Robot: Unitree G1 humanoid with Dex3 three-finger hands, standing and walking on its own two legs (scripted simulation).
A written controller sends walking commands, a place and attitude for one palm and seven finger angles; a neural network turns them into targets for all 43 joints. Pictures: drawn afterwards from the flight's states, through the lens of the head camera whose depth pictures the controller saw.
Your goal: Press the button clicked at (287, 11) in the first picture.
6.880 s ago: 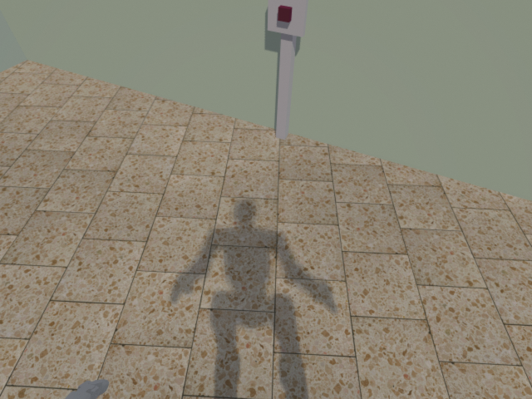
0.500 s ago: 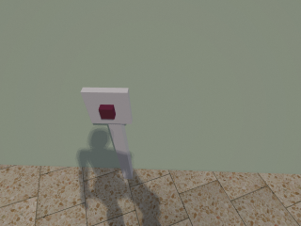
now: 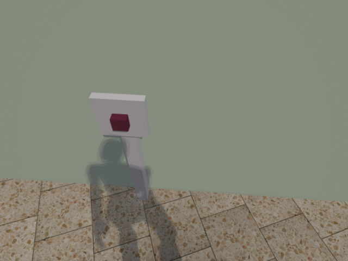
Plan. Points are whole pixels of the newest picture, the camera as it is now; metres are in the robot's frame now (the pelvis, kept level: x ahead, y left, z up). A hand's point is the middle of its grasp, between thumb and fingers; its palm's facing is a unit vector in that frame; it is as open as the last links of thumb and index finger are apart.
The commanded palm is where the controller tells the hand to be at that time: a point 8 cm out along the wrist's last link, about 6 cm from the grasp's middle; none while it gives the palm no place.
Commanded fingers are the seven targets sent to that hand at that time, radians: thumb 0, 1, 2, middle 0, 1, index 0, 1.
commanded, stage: come to a stop and stand still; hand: left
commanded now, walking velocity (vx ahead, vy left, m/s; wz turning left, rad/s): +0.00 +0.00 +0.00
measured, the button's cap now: (120, 121) +0.55 +0.21 -0.05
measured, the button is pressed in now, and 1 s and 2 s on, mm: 0 0 0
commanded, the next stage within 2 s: look again from close up in 0.20 s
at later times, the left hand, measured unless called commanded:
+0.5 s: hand out of the picture +0.00 +0.18 -0.19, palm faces +0.02 -0.98 -0.17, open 7.4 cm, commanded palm none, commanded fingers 0.00 0.90 0.90 -0.20 -0.30 -0.20 -0.30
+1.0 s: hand out of the picture -0.03 +0.22 -0.19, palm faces +0.02 -0.98 -0.18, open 7.4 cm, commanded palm none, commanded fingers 0.00 0.90 0.90 -0.20 -0.30 -0.20 -0.30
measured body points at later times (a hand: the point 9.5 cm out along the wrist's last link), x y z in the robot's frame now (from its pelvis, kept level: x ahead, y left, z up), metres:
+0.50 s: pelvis +0.01 +0.02 -0.01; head +0.01 +0.03 +0.44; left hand +0.00 +0.23 -0.17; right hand +0.03 -0.21 -0.16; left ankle +0.04 +0.13 -0.74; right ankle -0.04 -0.09 -0.74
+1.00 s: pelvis +0.00 +0.05 -0.01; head +0.00 +0.07 +0.44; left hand -0.03 +0.27 -0.17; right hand +0.02 -0.19 -0.15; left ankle +0.04 +0.13 -0.74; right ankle -0.04 -0.09 -0.74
